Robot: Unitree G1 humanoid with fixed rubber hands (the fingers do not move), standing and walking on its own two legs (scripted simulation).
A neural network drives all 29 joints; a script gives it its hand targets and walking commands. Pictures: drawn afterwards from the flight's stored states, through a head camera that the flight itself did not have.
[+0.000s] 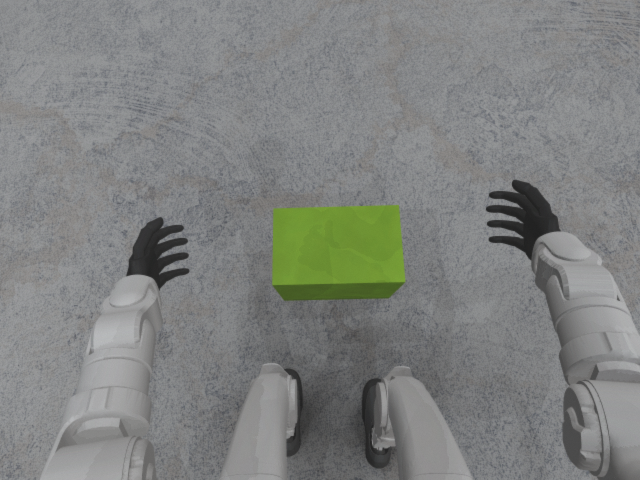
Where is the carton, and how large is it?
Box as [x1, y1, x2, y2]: [272, 205, 404, 300]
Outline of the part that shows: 398,205 273,208 272,285 284,300 388,297 404,282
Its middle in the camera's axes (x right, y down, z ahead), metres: +0.05 +0.04 +0.99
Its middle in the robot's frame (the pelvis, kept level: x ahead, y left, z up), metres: +0.50 +0.00 -0.56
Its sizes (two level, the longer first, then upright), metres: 0.292 0.181 0.244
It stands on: the floor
